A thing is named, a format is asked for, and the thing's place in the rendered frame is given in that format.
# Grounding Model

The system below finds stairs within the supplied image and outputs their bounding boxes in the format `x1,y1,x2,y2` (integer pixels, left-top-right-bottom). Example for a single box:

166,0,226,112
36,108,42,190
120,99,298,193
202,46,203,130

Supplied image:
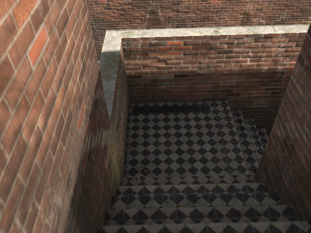
97,175,311,233
230,109,269,175

